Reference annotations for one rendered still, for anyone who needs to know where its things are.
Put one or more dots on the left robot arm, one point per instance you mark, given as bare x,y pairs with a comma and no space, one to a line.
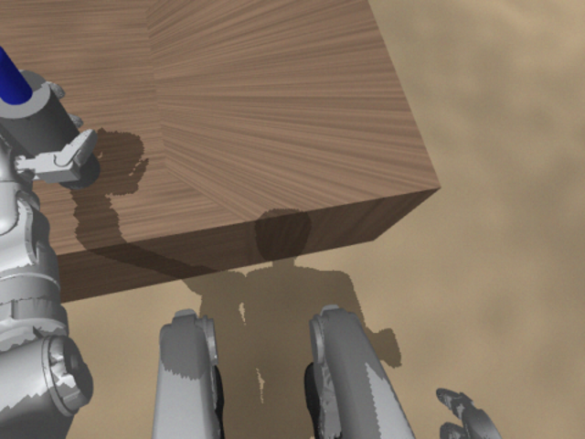
43,379

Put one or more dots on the right robot foot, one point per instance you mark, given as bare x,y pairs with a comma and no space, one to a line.
313,402

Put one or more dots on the bottle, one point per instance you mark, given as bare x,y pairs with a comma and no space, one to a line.
33,114

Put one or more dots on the right robot hand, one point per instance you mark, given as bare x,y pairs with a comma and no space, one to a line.
476,423

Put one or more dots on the left robot hand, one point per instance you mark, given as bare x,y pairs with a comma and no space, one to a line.
18,165

